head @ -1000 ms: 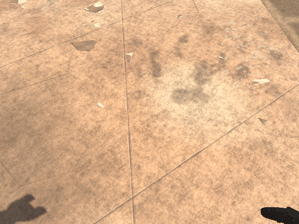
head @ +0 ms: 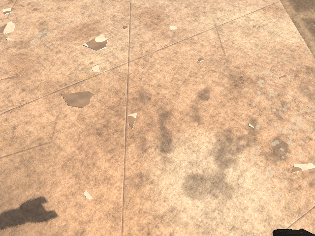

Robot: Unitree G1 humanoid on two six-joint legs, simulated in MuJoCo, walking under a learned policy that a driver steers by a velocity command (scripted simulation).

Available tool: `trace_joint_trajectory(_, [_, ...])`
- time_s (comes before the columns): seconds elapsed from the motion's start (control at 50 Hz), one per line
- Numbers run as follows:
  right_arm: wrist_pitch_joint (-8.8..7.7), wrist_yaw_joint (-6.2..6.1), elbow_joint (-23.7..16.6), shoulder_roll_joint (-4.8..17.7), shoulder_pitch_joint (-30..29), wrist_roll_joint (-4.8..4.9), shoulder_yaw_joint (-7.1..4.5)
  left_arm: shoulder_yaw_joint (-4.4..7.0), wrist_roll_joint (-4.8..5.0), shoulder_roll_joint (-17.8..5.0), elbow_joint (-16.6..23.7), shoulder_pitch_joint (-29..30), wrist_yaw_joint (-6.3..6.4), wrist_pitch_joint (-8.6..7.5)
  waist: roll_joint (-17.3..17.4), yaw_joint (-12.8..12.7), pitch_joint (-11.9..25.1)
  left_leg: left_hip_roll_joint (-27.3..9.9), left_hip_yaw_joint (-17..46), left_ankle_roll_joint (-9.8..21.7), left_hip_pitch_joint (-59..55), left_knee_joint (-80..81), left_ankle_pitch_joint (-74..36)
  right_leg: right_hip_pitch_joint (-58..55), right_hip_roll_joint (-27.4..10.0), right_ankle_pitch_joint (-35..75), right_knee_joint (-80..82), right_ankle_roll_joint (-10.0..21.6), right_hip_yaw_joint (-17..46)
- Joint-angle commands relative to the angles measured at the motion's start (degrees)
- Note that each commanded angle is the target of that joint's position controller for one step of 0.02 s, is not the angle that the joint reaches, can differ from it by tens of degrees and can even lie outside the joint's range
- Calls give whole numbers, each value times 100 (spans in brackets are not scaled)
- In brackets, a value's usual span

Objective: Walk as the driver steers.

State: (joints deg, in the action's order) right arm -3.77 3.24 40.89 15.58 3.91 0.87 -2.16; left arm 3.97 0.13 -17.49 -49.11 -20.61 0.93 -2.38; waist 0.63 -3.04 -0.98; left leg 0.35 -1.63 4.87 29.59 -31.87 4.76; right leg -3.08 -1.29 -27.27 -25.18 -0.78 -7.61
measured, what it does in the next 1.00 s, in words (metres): walks ahead, turning left: right foot, then left foot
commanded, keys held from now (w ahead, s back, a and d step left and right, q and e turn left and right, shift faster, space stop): w+q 0.42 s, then no key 0.58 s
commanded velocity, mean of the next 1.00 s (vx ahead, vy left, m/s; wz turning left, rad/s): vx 0.32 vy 0.00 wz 0.33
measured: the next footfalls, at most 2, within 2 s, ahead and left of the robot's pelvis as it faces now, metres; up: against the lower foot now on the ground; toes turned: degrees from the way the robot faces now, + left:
right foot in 0.48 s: +0.46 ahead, -0.08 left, +0.00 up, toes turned +19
left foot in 0.84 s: +0.41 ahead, +0.17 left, +0.00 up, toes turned +17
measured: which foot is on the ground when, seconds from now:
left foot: down 0.00-0.48, up 0.50-0.82, down 0.84-1.00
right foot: up 0.00-0.46, down 0.48-1.00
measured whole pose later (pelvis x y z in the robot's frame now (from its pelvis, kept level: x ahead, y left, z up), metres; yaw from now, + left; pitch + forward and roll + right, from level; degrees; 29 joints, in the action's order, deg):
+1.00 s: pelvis +0.40 +0.03 +0.02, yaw +20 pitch -1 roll -1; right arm 1.5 -1.0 39.5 14.0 8.6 -1.0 -2.1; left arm 0.5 -1.0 -14.4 -49.9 -10.5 -0.7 -1.4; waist -0.2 -1.5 -1.1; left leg -0.4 3.5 -1.0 15.8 -30.5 14.1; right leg 11.1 0.5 -16.7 -28.5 0.1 -1.4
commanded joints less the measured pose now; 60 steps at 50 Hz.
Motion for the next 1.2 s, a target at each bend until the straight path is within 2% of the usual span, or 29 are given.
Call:
trace_joint_trajectory(0.02, [-8,-74,50,1834,1917,68,-584,-132,-194,-33,705,-560,-5,-201,1634,507,2001,-1851,4300,1737,-5091,840,987,3947,464,-316,-4615,-45,488])
trace_joint_trajectory(0.04, [-11,-84,0,1271,2042,87,-443,-31,0,-579,667,-43,-95,-391,978,904,2079,-1839,4612,1590,-5246,1341,1668,4602,241,-497,-5105,59,1387])
trace_joint_trajectory(0.06, [-29,-114,-41,1109,1784,34,-397,17,173,-772,869,508,-144,-509,735,932,1290,-1671,3837,1371,-4630,1437,1304,4942,13,8,-5035,160,1343])
trace_joint_trajectory(0.08, [-36,-136,-118,1067,1473,5,-385,-9,122,-705,926,765,-117,-573,148,776,877,-1466,3288,1244,-3866,1473,741,4798,-212,446,-4679,192,1288])
trace_joint_trajectory(0.1, [-26,-152,-201,941,1176,-25,-348,25,-11,-717,939,870,-80,-581,-42,584,560,-1302,2869,1188,-3139,1570,97,4502,-355,697,-4213,141,1264])
trace_joint_trajectory(0.12, [-25,-175,-289,846,1009,-94,-308,54,-63,-717,958,800,-73,-533,100,385,499,-1171,2647,1180,-2667,1690,-374,4118,-450,848,-4000,99,1309])
trace_joint_trajectory(0.18, [-31,-242,-337,873,964,-48,-333,36,-107,-518,1000,718,-58,-364,215,212,334,-996,2213,1260,-1941,1943,-880,3845,-445,1040,-3334,-139,1177])
trace_joint_trajectory(0.3, [48,-407,-175,1070,1430,33,-411,-81,-68,-226,1323,1954,-108,-384,329,637,62,-489,1658,792,-1324,1895,-343,3233,-6,3179,-1002,-331,1045])
trace_joint_trajectory(0.36, [106,-425,-70,1055,1707,79,-419,-40,15,-363,1446,2290,-172,-438,394,734,54,-643,2065,712,-1665,1597,15,3053,117,3192,-507,-271,1190])
trace_joint_trajectory(0.42, [163,-449,-75,1033,1702,58,-434,55,37,-572,1438,2138,-211,-506,578,565,98,-822,2570,584,-2156,1071,7,2781,131,2523,-213,-67,1292])
trace_joint_trajectory(0.44, [191,-454,-99,970,1591,37,-420,100,0,-633,1340,1796,-198,-530,651,365,159,-723,2522,467,-2232,723,-433,2422,154,2529,17,67,1167])
trace_joint_trajectory(0.46, [200,-452,-145,776,1556,9,-360,167,-104,-768,1237,1333,-165,-561,594,145,516,-401,2271,247,-2187,10,-1001,1627,0,2853,189,267,1152])
trace_joint_trajectory(0.48, [188,-459,-289,504,1569,-94,-250,233,-239,-1077,1209,638,-131,-580,64,-115,1349,-61,1856,-19,-1603,-1447,-308,224,-925,3867,-144,653,1921])
trace_joint_trajectory(0.5, [142,-463,-302,162,2602,1,-142,318,-290,-1432,1040,276,-143,-480,-1741,258,2061,815,1193,-479,301,-3332,2997,-1596,-2263,4705,-140,1824,4138])
trace_joint_trajectory(0.52, [134,-476,-164,712,2750,33,-217,248,-65,-1008,1028,200,-192,-421,-1476,168,2068,466,1382,-609,877,-4175,3316,-1482,-2443,3979,115,1933,4871])
trace_joint_trajectory(0.54, [185,-488,-182,1010,2121,42,-309,132,-42,-628,1124,485,-187,-385,-861,3,1378,301,1384,-699,1017,-4436,2903,-854,-2122,4136,157,1686,3973])
trace_joint_trajectory(0.56, [245,-515,-261,1010,1673,-16,-319,45,-98,-452,1142,802,-198,-340,-427,49,1008,138,1191,-761,892,-4287,2604,-211,-1818,4687,162,1491,3186])
trace_joint_trajectory(0.6, [338,-505,-369,780,1418,-70,-306,-65,-138,-238,1039,1147,-227,-307,-472,316,579,-167,1065,-791,401,-3498,2335,795,-1363,5422,345,1320,2329])
trace_joint_trajectory(0.64, [410,-493,-331,408,1540,-48,-207,-68,-158,-261,897,1329,-245,-297,-763,489,554,-181,756,-866,-264,-2477,2096,1318,-1076,5691,573,1316,1815])
trace_joint_trajectory(0.68, [431,-499,-331,299,1468,-91,-153,-13,-130,-473,802,1465,-214,-251,-827,525,751,-204,577,-908,-864,-1610,1646,1512,-1054,5951,630,1383,1564])
trace_joint_trajectory(0.74, [481,-484,-332,401,1218,-83,-158,12,-48,-611,651,1401,-184,-164,-795,407,919,-182,475,-859,-1413,-772,838,1480,-1089,5342,671,1361,1463])
trace_joint_trajectory(0.82, [532,-467,-379,475,891,-167,-193,-90,28,-477,471,1408,-202,-76,-620,473,561,-142,408,-549,-2222,656,-25,1879,-855,2880,585,979,1492])
trace_joint_trajectory(0.84, [529,-488,-469,613,764,-224,-208,-154,-16,-325,388,1224,-212,-82,-417,428,490,-428,747,-408,-2512,909,-574,2077,-689,2134,502,679,1468])
trace_joint_trajectory(0.86, [530,-529,-570,873,704,-233,-243,-196,-151,-231,355,985,-228,-98,55,225,577,-908,1174,-204,-2843,764,-1420,2319,-355,1329,210,405,1235])
trace_joint_trajectory(0.88, [554,-536,-509,937,482,-187,-256,-230,-136,-89,269,528,-226,-85,748,-106,641,-986,1239,67,-2525,650,-673,2146,-30,817,273,215,883])
trace_joint_trajectory(0.9, [545,-479,-552,613,340,-162,-207,-230,-144,-216,240,815,-194,-41,624,113,449,-697,1088,-19,-2082,705,182,1879,8,1037,214,91,784])
trace_joint_trajectory(0.92, [523,-445,-534,482,340,-201,-170,-199,-123,-335,259,1038,-174,-2,487,218,238,-541,1004,-154,-1929,700,305,1936,14,1203,163,80,781])
trace_joint_trajectory(1.04, [394,-440,-408,513,499,-158,-173,-199,-80,-361,90,1021,-110,73,242,234,360,-425,871,-259,-2066,347,-1009,1662,-106,2121,-38,117,853])
trace_joint_trajectory(1.2, [390,-436,-187,481,474,-143,-191,-181,-46,-374,-232,1121,-51,195,17,204,354,-362,816,-243,-2044,365,-1140,1376,-134,2287,-56,78,865])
